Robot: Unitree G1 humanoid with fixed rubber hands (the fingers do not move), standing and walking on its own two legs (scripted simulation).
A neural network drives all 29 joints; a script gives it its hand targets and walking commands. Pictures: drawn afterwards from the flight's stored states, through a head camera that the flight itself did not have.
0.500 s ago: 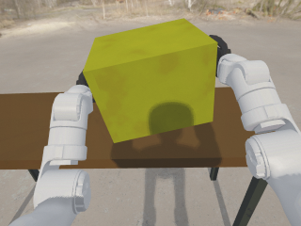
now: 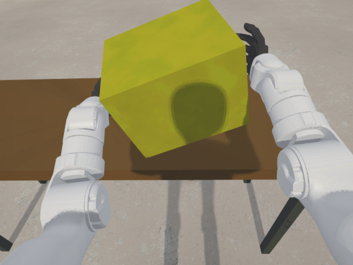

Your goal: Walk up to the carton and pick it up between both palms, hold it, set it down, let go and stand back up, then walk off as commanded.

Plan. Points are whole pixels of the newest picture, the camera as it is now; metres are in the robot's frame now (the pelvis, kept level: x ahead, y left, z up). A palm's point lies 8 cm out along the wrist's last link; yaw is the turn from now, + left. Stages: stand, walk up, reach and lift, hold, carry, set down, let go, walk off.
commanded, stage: set down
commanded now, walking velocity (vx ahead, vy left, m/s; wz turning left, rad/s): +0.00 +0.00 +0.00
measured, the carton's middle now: (175, 80) +0.47 +0.00 +0.22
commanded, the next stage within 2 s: none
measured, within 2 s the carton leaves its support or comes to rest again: neither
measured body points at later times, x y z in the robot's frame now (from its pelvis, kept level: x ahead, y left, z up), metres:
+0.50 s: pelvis +0.00 +0.00 +0.00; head -0.02 +0.02 +0.45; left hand +0.43 +0.16 +0.17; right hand +0.43 -0.18 +0.24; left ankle +0.04 +0.10 -0.75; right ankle +0.03 -0.11 -0.75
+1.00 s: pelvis +0.01 +0.00 +0.00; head +0.03 +0.03 +0.45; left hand +0.47 +0.16 +0.12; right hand +0.46 -0.18 +0.18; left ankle +0.04 +0.10 -0.75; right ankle +0.03 -0.11 -0.75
